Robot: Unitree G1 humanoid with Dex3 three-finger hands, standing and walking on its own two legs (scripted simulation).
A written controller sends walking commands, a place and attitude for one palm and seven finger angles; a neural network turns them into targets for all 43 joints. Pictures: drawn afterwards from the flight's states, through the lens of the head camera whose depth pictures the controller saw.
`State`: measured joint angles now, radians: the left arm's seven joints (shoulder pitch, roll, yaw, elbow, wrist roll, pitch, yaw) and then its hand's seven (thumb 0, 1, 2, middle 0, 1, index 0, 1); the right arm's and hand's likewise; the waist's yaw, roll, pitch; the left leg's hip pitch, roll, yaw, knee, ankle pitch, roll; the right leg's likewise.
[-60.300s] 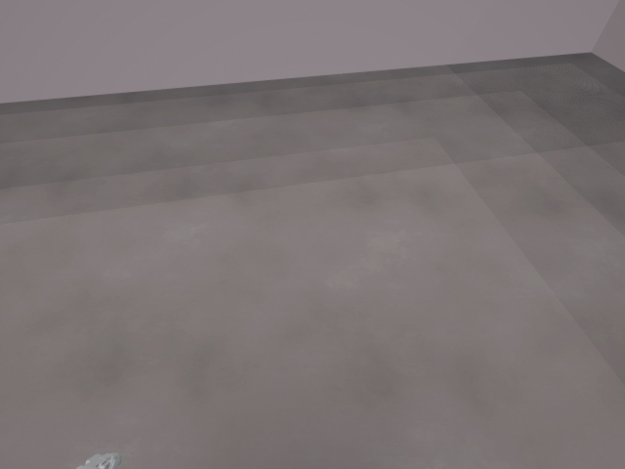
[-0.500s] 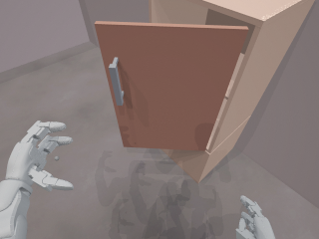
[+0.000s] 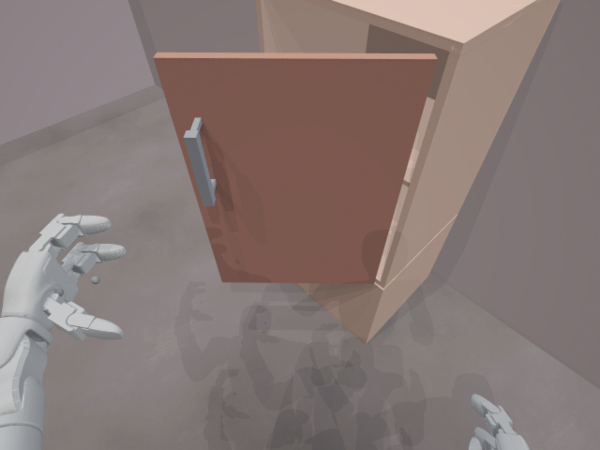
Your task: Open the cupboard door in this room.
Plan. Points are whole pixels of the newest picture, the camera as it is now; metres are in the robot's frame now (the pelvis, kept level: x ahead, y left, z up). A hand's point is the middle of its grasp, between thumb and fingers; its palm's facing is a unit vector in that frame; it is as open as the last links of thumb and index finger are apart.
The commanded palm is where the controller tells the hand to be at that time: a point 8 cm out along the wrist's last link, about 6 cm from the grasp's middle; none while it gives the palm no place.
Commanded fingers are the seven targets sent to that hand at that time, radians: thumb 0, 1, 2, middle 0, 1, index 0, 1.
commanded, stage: raise the hand with hooked fingers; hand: left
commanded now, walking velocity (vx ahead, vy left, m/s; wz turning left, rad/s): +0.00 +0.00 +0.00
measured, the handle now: (203, 163) +0.54 +0.20 +0.08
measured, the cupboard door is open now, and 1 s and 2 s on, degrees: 45 45 45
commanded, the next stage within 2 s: move the hooked fingers beside the handle in 0.24 s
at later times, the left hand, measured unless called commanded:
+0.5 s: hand (102, 271) +0.31 +0.27 +0.10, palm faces +0.08 -1.00 -0.02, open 14.0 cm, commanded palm +0.29 +0.32 +0.10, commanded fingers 0.00 -0.50 0.30 -0.30 -1.20 -0.30 -1.20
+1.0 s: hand (119, 234) +0.37 +0.27 +0.09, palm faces +0.07 -1.00 -0.01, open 14.0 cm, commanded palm +0.35 +0.32 +0.09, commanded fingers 0.00 -0.50 0.30 -0.30 -1.20 -0.30 -1.20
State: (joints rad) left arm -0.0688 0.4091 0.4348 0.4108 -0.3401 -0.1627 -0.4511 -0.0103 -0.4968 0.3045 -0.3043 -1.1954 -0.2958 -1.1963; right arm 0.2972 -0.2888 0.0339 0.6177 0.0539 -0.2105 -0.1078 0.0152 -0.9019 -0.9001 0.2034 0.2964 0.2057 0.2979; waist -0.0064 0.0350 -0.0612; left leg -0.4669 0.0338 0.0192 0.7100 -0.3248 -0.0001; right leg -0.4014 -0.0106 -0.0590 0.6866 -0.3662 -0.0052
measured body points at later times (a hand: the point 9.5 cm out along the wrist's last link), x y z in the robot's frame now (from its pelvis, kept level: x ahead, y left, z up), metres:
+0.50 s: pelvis +0.00 +0.00 +0.00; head +0.02 -0.01 +0.45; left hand +0.30 +0.32 +0.10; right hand +0.16 -0.25 -0.09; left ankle +0.02 +0.12 -0.72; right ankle -0.01 -0.12 -0.72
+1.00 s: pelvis +0.01 +0.01 +0.00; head +0.04 +0.01 +0.45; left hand +0.36 +0.33 +0.10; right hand +0.10 -0.26 -0.11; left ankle +0.02 +0.12 -0.72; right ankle -0.01 -0.12 -0.72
